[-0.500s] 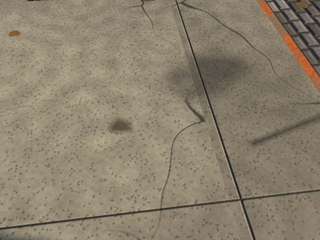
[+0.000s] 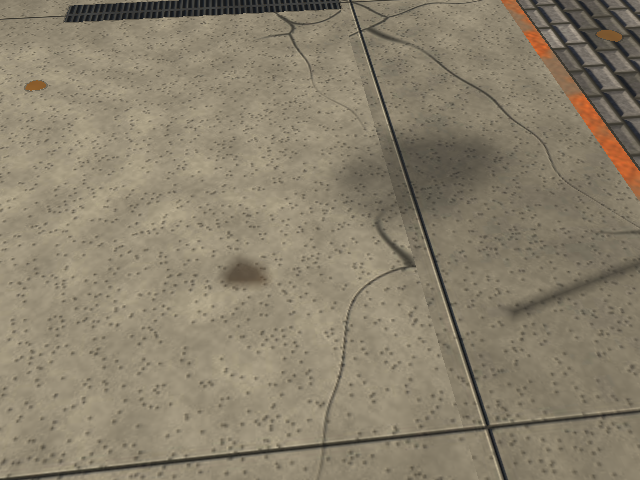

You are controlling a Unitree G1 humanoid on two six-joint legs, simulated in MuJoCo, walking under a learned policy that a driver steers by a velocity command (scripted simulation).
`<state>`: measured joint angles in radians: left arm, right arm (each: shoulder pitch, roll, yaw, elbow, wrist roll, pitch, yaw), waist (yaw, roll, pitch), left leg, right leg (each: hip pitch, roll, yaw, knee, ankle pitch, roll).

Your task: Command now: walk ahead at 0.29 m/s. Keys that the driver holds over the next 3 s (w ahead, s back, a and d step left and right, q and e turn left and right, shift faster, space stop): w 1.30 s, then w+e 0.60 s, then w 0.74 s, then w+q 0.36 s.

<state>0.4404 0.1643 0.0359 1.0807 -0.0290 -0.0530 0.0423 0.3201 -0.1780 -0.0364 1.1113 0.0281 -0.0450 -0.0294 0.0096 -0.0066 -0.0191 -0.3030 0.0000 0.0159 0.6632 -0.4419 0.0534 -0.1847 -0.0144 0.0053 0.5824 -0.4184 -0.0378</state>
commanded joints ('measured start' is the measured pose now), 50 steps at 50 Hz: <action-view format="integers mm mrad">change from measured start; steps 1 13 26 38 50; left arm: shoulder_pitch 108 -200 -222 -207 1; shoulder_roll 175 94 223 186 232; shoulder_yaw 39 33 68 36 48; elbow -15 -173 -243 -153 -88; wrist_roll -6 -5 -7 33 10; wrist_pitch -25 -69 -58 -78 -36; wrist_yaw -8 -61 -81 -69 -34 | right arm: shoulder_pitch -111 216 180 -8 -394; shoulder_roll -31 -68 -197 -123 -116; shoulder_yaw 0 7 -28 -35 -20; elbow -93 -26 -72 -205 -329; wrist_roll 7 -25 -29 -16 -4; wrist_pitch -57 -52 -25 -35 -62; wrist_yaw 22 33 6 3 55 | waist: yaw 28 -43 133 -41 72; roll -184 73 144 -42 -46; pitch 218 115 -54 55 116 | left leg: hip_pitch -240 395 351 -317 -390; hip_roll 3 219 204 177 96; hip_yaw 32 -201 0 -85 -21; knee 103 -487 -119 423 -122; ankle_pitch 10 530 1123 271 474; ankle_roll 37 125 50 -17 -23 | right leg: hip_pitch -41 -680 -4 -90 202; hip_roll -304 -106 68 -197 -231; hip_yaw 467 4 -103 173 78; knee -385 601 -15 -493 -413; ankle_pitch -337 198 361 310 388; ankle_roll -218 -38 -112 -225 -161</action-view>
